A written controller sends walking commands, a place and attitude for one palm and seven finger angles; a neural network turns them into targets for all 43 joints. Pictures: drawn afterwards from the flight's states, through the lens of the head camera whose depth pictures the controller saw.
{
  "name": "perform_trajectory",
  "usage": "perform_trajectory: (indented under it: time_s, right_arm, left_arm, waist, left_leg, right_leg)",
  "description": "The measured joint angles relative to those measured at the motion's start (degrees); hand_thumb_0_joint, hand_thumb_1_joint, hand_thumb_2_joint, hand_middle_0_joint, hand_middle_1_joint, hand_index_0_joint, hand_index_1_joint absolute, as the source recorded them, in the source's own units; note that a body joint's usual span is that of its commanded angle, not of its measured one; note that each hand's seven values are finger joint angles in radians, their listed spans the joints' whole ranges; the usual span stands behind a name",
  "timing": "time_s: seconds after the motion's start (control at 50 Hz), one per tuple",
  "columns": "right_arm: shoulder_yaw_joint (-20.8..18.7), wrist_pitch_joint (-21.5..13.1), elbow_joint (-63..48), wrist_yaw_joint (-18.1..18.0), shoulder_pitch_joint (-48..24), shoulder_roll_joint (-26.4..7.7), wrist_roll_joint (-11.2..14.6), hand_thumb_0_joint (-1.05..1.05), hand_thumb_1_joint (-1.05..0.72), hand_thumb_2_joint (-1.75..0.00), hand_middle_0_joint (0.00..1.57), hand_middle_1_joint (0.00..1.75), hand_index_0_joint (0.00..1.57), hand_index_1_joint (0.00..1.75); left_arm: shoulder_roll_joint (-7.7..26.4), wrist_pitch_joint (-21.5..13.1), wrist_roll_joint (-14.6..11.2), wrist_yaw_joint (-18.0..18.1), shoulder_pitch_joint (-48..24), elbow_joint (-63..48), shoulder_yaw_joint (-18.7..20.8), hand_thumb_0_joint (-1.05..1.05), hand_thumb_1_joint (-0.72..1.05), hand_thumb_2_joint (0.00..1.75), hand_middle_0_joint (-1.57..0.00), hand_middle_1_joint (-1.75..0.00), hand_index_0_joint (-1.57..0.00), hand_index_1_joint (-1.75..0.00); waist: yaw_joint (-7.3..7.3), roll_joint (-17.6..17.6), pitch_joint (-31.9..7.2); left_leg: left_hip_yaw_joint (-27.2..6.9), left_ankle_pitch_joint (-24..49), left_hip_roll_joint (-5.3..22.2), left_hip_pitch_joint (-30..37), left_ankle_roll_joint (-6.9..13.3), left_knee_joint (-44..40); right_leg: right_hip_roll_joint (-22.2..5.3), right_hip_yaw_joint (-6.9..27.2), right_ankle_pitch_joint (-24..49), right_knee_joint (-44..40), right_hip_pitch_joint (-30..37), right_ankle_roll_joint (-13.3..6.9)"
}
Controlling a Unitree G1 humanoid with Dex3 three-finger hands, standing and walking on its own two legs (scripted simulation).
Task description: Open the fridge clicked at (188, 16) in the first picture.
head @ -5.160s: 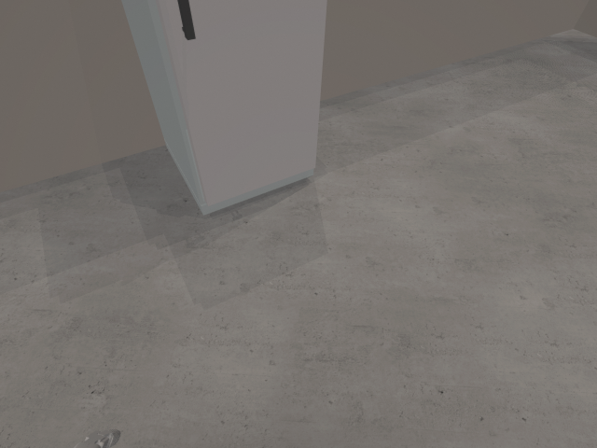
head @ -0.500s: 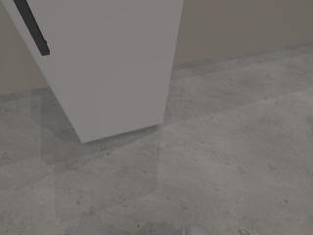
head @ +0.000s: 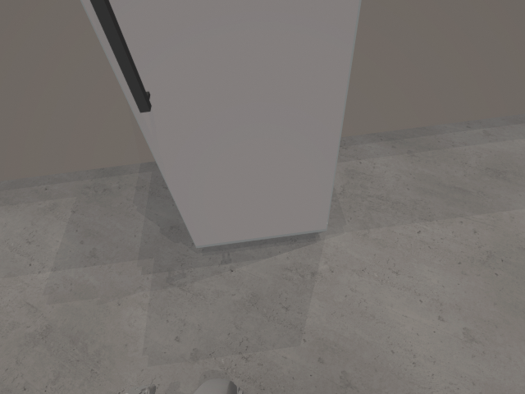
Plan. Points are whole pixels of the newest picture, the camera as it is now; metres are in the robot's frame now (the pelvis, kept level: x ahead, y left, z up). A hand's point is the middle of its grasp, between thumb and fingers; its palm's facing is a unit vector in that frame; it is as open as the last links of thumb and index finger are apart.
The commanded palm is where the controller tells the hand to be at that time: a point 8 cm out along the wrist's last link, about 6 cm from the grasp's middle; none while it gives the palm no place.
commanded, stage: take the last steps up to it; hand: left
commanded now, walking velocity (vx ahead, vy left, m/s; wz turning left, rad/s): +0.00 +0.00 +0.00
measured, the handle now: (111, 18) +0.73 +0.31 +0.24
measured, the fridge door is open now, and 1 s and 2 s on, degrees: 0 0 0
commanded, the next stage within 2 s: come to a stop and stand still in 0.86 s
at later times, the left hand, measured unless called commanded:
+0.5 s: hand out of the picture +0.04 +0.26 -0.18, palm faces +0.13 -0.98 -0.18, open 7.4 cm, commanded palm none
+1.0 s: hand (162, 317) +0.29 +0.23 -0.17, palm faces +0.12 -0.97 -0.23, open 7.2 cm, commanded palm none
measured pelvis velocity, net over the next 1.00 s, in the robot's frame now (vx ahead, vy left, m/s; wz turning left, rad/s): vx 0.23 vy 0.04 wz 0.09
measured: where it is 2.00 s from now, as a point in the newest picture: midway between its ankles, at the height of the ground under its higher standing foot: outside the picture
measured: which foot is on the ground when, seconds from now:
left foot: up 0.00-0.22, down 0.24-0.78, up 0.80-1.00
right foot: down 0.00-0.26, up 0.28-0.76, down 0.78-1.00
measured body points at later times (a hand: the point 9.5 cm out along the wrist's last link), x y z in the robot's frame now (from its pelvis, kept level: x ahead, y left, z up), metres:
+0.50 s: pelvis +0.06 +0.07 +0.00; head +0.06 +0.09 +0.45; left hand +0.03 +0.32 -0.16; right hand +0.08 -0.16 -0.14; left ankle -0.02 +0.14 -0.74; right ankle +0.10 -0.07 -0.66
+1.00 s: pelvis +0.23 +0.04 +0.00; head +0.25 +0.04 +0.45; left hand +0.28 +0.28 -0.15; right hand +0.24 -0.18 -0.17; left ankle +0.22 +0.18 -0.68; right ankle +0.27 -0.04 -0.74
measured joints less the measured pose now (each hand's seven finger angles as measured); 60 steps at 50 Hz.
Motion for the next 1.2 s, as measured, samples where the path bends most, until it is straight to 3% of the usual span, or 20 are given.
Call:
perform_trajectory:
  time_s: [0.08, 0.16, 0.24, 0.3, 0.38, 0.48, 0.6, 0.72, 0.78, 0.84, 0.9, 0.94, 1.0, 1.12, 1.14, 1.2]
  right_arm:
    - [0.52, 0.2, 0.92, -0.15, -1.15, 0.44, 0.15, 0.0, -0.91, -0.9, 0.2, 0.3, 0.19, 0.3]
    - [1.27, -0.5, 1.25, 0.19, -2.41, 1.15, 0.13, 0.0, -0.91, -0.9, 0.2, 0.3, 0.19, 0.3]
    - [2.17, -2.65, 0.67, 0.42, -2.57, 2.19, 0.1, 0.0, -0.91, -0.9, 0.2, 0.3, 0.19, 0.3]
    - [2.75, -4.62, 0.36, -0.05, -2.11, 3.76, -0.27, 0.0, -0.9, -0.9, 0.2, 0.3, 0.19, 0.3]
    - [3.75, -6.06, 1.09, -1.25, 1.1, 5.49, -0.17, 0.0, -0.9, -0.9, 0.2, 0.3, 0.2, 0.3]
    - [3.9, -7.02, 4.29, -2.04, 6.12, 6.3, 0.3, 0.0, -0.92, -0.9, 0.2, 0.3, 0.2, 0.3]
    - [3.83, -7.42, 8.02, -2.36, 11.74, 7.56, 0.31, 0.0, -0.91, -0.9, 0.2, 0.3, 0.2, 0.3]
    - [3.66, -7.46, 10.55, -2.67, 15.62, 7.89, -0.31, 0.0, -0.91, -0.9, 0.2, 0.3, 0.2, 0.3]
    - [3.54, -7.02, 12.05, -2.5, 17.18, 8.06, 0.06, 0.0, -0.9, -0.9, 0.2, 0.3, 0.2, 0.3]
    - [3.2, -6.03, 12.38, -2.2, 15.45, 7.99, 0.93, 0.0, -0.9, -0.9, 0.2, 0.3, 0.2, 0.3]
    - [2.51, -5.33, 10.76, -2.0, 12.05, 7.21, 0.63, 0.0, -0.9, -0.9, 0.2, 0.3, 0.2, 0.3]
    - [2.22, -5.13, 8.78, -1.95, 9.19, 6.64, 0.25, 0.0, -0.91, -0.9, 0.2, 0.3, 0.2, 0.3]
    - [2.1, -5.24, 5.94, -1.78, 4.95, 6.24, 0.03, 0.0, -0.91, -0.9, 0.2, 0.3, 0.19, 0.3]
    - [2.39, -5.24, 4.06, -2.27, -1.0, 4.55, 0.38, 0.01, -0.94, -0.9, 0.2, 0.3, 0.19, 0.3]
    - [2.46, -5.23, 3.88, -2.19, -1.36, 4.37, 0.45, 0.01, -0.94, -0.9, 0.2, 0.3, 0.19, 0.3]
    - [2.76, -4.96, 3.7, -2.23, -2.6, 5.65, 0.34, 0.0, -0.93, -0.9, 0.2, 0.3, 0.19, 0.3]
  left_arm:
    - [0.2, -0.27, 0.45, -0.11, 2.24, 1.6, 0.22, 0.01, 0.9, 0.9, -0.2, -0.3, -0.21, -0.3]
    - [1.18, -0.65, 0.78, -0.56, 4.99, 4.08, 0.73, 0.01, 0.9, 0.9, -0.2, -0.3, -0.21, -0.3]
    - [3.02, -0.35, 0.58, -0.89, 8.42, 7.03, 1.57, 0.01, 0.9, 0.9, -0.2, -0.3, -0.21, -0.3]
    - [4.41, 1.24, 0.3, -0.94, 9.96, 9.62, 2.09, 0.01, 0.9, 0.9, -0.2, -0.3, -0.2, -0.3]
    - [4.39, 1.72, 0.69, -1.61, 9.84, 11.83, 2.01, 0.01, 0.91, 0.9, -0.19, -0.3, -0.2, -0.3]
    - [3.37, 0.74, 0.53, -2.09, 6.73, 10.79, 1.63, 0.01, 0.91, 0.9, -0.19, -0.3, -0.2, -0.3]
    - [1.99, 0.67, 0.28, -2.21, 2.08, 9.21, 1.56, 0.01, 0.91, 0.9, -0.19, -0.3, -0.2, -0.3]
    - [0.62, 0.02, -0.01, -2.32, -3.26, 7.64, 1.26, 0.01, 0.91, 0.9, -0.19, -0.3, -0.2, -0.3]
    - [0.34, -2.19, 0.19, -2.22, -4.84, 6.44, 1.17, 0.01, 0.91, 0.9, -0.19, -0.3, -0.2, -0.3]
    - [-0.29, -4.33, -0.11, -1.7, -5.36, 5.94, 1.2, 0.0, 0.91, 0.9, -0.19, -0.3, -0.2, -0.3]
    - [-0.98, -4.15, -0.28, -0.87, -3.75, 6.69, 1.06, 0.0, 0.91, 0.9, -0.2, -0.3, -0.2, -0.3]
    - [-1.21, -4.05, -0.45, 0.06, -2.26, 7.44, 1.61, 0.0, 0.92, 0.9, -0.2, -0.3, -0.2, -0.3]
    - [-0.08, -3.74, -0.06, 0.44, -0.3, 8.59, 1.73, -0.01, 0.95, 0.9, -0.2, -0.3, -0.2, -0.3]
    - [-0.28, -1.76, 0.05, 0.34, 2.91, 10.59, 0.87, -0.01, 0.93, 0.9, -0.2, -0.3, -0.2, -0.3]
    - [-0.4, -1.3, -0.05, 0.39, 3.49, 10.74, 0.8, 0.0, 0.93, 0.9, -0.2, -0.3, -0.2, -0.3]
    - [0.29, 0.35, -0.34, 0.83, 3.94, 10.79, 0.95, 0.0, 0.92, 0.9, -0.2, -0.3, -0.2, -0.3]
  waist:
    - [1.38, -1.4, 0.47]
    - [3.15, -2.66, 0.17]
    - [4.39, -4.02, -1.44]
    - [4.82, -5.84, -1.99]
    - [3.77, -5.41, -3.02]
    - [2.94, -4.86, -2.63]
    - [1.48, -4.77, -1.85]
    - [-1.56, -3.17, -0.01]
    - [-1.72, -2.14, 0.62]
    - [-1.25, -1.29, 1.65]
    - [-0.57, -1.05, 0.95]
    - [-0.42, -0.96, 0.25]
    - [-0.03, -1.1, -0.7]
    - [2.3, -0.99, -1.0]
    - [2.56, -0.9, -1.1]
    - [3.58, -3.81, -0.73]
  left_leg:
    - [1.31, -2.27, 1.35, 3.15, -0.35, -8.46]
    - [3.68, -3.48, 1.67, 7.11, 0.54, -18.13]
    - [6.5, -0.11, 1.29, 13.69, 2.14, -32.35]
    - [7.63, 2.35, 0.19, 15.24, 5.37, -33.06]
    - [7.77, 2.99, -0.31, 20.19, 6.22, -38.76]
    - [7.09, 5.17, -1.71, 25.83, 7.07, -46.32]
    - [7.26, 4.03, -2.61, 30.53, 6.78, -50.21]
    - [7.46, -1.04, -1.63, 33.56, 5.14, -48.49]
    - [7.29, -6.66, 0.23, 31.52, 4.13, -38.33]
    - [4.0, -7.44, 0.97, 19.51, 4.74, -9.16]
    - [3.77, -3.61, 2.2, 9.06, 4.91, 3.43]
    - [4.12, -1.49, 3.65, 4.07, 4.31, 1.9]
    - [4.89, 0.95, 5.26, 0.35, 3.12, -7.31]
    - [4.93, 8.85, 4.53, 4.14, 1.34, -27.91]
    - [5.01, 12.67, 4.35, 5.9, 1.35, -31.49]
    - [6.36, 10.59, 2.56, 7.76, 3.98, -32.22]
  right_leg:
    - [-0.93, -1.32, 0.03, -0.24, 0.33, 0.3]
    - [-1.6, -2.6, -0.14, -0.26, 0.48, 1.26]
    - [-2.39, -3.73, -1.87, 2.14, 0.05, 3.05]
    - [-2.34, -0.27, -10.38, 13.68, -3.88, 2.98]
    - [-1.25, 2.45, -7.25, 28.8, -11.17, 2.6]
    - [-2.02, 4.33, 0.3, 32.75, -17.67, 3.64]
    - [-2.48, 4.04, 4.63, 26.44, -20.78, 3.96]
    - [-0.5, 1.97, 3.18, 12.43, -17.26, 1.45]
    - [1.66, 0.51, 7.35, 5.64, -12.37, -0.7]
    - [2.41, -0.88, 3.35, 8.83, -10.85, -2.14]
    - [2.98, -1.47, 2.57, 4.88, -6.72, -1.75]
    - [3.3, -1.63, 3.35, 1.63, -4.46, -1.68]
    - [3.53, -1.48, 3.98, -1.85, -2.09, -1.57]
    - [3.72, -0.22, 1.54, -1.06, 0.32, 0.15]
    - [3.78, -0.19, 0.38, 0.37, 0.34, 0.58]
    - [1.83, 0.99, -2.7, 4.22, -0.07, 1.72]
